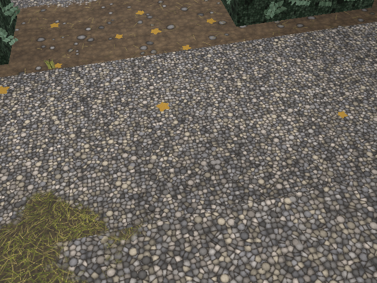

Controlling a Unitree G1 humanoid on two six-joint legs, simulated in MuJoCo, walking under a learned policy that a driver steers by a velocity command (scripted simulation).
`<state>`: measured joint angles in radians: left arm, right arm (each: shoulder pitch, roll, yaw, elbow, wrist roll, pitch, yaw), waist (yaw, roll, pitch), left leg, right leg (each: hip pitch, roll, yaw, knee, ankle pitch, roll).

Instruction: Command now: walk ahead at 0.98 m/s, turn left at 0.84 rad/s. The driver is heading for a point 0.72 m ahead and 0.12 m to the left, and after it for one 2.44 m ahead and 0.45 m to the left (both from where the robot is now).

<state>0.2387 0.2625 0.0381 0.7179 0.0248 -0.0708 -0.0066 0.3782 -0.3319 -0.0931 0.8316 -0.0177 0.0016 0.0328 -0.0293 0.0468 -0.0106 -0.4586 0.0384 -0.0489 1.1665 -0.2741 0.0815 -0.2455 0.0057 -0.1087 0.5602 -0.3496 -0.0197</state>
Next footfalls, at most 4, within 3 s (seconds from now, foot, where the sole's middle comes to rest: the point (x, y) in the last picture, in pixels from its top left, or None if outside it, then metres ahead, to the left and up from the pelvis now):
0.36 left None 0.41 0.06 -0.95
0.64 right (193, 229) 0.80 0.01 -0.95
1.12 left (114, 211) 1.01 0.41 -1.14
1.44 right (141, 149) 1.42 0.29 -1.14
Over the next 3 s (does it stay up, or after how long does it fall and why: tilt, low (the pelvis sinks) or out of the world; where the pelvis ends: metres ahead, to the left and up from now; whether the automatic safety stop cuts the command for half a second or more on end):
stays up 2.70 0.53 -0.36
